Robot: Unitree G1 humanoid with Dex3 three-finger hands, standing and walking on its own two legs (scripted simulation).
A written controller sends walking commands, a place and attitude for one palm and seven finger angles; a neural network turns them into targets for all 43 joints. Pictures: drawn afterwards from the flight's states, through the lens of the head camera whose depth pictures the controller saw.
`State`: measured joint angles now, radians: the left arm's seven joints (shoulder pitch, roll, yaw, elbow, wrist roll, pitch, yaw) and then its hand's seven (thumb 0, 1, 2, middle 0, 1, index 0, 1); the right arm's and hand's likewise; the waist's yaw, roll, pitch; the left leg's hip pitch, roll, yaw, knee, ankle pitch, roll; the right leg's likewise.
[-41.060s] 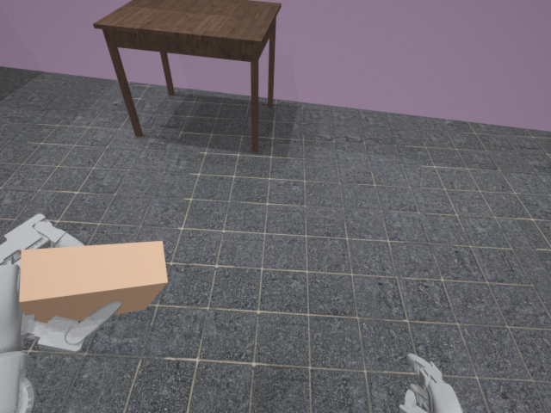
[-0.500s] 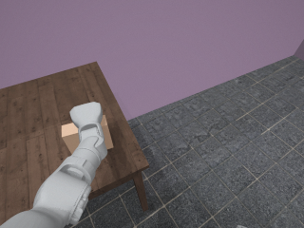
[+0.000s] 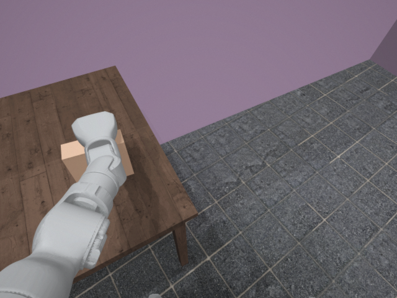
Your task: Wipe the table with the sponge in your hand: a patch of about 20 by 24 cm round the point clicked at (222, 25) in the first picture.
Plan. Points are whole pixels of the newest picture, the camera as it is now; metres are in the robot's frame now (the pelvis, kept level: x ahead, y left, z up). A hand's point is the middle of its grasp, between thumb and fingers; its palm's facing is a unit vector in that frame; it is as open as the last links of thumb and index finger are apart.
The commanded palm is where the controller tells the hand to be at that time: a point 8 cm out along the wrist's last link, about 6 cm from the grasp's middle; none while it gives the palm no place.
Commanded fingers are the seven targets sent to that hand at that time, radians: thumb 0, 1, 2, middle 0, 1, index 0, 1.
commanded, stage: wipe back along the third lane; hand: left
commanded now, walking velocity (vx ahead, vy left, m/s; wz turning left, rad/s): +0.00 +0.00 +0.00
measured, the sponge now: (103, 165) +0.43 +0.22 -0.04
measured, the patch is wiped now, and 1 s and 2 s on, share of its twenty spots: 1.00 1.00 1.00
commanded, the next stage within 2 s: none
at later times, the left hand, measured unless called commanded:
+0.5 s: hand (100, 147) +0.45 +0.21 +0.02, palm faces -0.06 -0.01 -1.00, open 9.1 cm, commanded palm +0.41 +0.19 +0.05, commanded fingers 0.00 0.10 1.30 -1.20 -1.60 -1.20 -1.60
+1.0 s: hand (106, 163) +0.40 +0.19 +0.02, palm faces -0.06 -0.02 -1.00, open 9.1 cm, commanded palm +0.35 +0.16 +0.05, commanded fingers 0.00 0.10 1.30 -1.20 -1.60 -1.20 -1.60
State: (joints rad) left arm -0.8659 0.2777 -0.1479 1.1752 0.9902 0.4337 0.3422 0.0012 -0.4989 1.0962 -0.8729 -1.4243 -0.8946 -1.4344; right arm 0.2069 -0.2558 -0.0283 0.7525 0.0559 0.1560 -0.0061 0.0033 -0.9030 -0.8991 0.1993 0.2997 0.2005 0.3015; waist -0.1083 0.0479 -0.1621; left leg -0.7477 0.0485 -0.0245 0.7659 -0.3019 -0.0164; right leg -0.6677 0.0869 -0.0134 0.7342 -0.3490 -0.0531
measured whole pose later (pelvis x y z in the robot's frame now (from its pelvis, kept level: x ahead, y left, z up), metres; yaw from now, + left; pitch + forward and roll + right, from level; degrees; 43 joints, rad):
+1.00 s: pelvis +0.03 +0.03 +0.02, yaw +1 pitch +10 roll -1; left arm -0.60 0.06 -0.41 0.95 0.93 0.56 0.44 0.00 -0.42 1.07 -0.79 -1.52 -0.81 -1.53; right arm 0.07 -0.22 -0.04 0.73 0.06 0.27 0.08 0.00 -0.90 -0.90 0.20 0.30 0.20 0.30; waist 0.02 0.03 -0.18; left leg -0.52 0.00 -0.01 0.66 -0.32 0.01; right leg -0.42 0.04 0.00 0.61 -0.36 -0.02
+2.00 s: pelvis +0.01 -0.01 +0.02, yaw +1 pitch +4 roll +1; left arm -0.30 0.07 -0.47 0.65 0.98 0.56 0.39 0.02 -0.42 1.07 -0.78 -1.53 -0.82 -1.52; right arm 0.03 -0.24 -0.04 0.71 0.08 0.27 0.07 0.01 -0.91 -0.90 0.20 0.30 0.20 0.30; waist 0.06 0.05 -0.15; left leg -0.41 0.02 -0.02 0.62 -0.27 -0.03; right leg -0.36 0.06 -0.01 0.65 -0.36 -0.07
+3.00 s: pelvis +0.02 -0.02 +0.02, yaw +0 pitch +1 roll +1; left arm -0.02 0.22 -0.28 0.33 0.98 0.47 0.27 0.01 -0.44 1.07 -0.82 -1.49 -0.85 -1.48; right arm 0.01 -0.25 -0.02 0.66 0.08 0.20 0.03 0.01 -0.90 -0.90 0.20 0.30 0.20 0.30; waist 0.06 0.07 -0.12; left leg -0.31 0.03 0.00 0.57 -0.28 -0.02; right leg -0.26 0.07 0.01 0.60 -0.35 -0.08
